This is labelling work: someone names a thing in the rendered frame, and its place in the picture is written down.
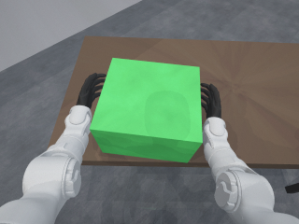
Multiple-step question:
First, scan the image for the robot left hand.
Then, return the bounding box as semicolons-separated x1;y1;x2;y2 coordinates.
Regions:
76;73;107;109

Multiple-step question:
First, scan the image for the left robot forearm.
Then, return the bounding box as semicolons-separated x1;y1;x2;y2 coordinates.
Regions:
22;105;93;194

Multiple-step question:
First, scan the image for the right robot forearm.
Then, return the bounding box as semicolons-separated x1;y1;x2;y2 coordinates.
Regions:
202;117;275;207

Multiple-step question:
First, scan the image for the carton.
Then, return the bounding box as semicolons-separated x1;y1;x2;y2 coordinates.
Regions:
89;58;203;163

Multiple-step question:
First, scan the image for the table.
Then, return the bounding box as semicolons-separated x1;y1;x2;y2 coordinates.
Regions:
47;35;299;194

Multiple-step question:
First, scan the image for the robot right upper arm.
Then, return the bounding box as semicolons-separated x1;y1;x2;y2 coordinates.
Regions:
214;170;299;224

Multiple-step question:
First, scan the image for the robot left upper arm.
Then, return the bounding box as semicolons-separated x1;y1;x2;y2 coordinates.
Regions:
0;156;81;224

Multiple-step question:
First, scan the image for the robot right hand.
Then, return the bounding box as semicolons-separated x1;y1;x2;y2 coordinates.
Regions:
200;83;221;119

